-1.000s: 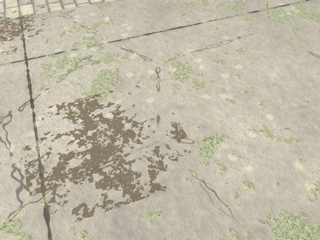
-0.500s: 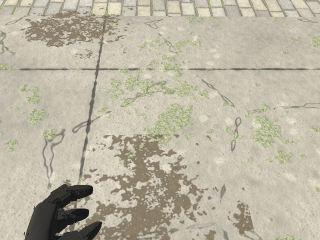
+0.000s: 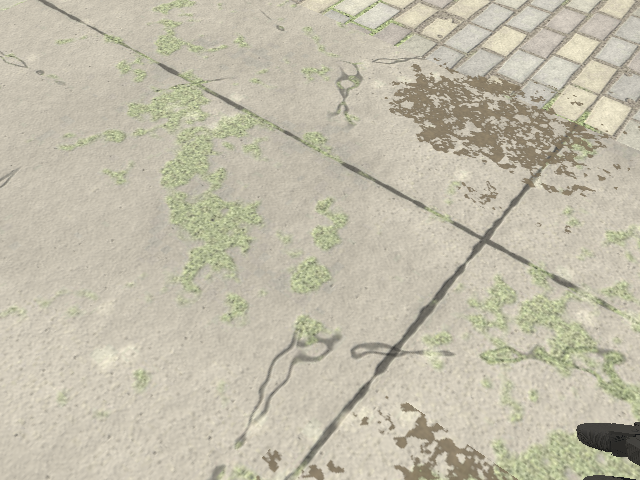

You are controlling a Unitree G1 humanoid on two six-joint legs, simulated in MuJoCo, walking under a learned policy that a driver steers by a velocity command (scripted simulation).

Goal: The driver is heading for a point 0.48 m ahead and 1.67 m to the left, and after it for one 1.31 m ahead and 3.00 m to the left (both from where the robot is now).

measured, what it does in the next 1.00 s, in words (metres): walks ahead, turning left: left foot, then right foot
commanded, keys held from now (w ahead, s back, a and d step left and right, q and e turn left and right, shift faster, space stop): w+q+shift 0.02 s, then w+shift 0.50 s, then w+q+shift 0.48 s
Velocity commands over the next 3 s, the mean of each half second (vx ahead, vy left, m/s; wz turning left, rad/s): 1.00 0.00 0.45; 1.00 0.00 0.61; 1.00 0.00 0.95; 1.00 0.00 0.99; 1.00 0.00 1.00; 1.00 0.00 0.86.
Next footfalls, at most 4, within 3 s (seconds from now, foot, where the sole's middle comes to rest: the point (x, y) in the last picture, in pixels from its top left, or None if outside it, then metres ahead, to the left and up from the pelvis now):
0.18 left None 0.35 0.10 -0.76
0.64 right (373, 322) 0.87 -0.02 -0.76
1.12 left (235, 224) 1.14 0.37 -0.76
1.54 right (200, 122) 1.56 0.57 -0.76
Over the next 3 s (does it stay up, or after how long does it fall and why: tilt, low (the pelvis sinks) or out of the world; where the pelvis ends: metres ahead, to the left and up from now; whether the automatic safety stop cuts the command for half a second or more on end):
stays up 1.16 1.58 -0.02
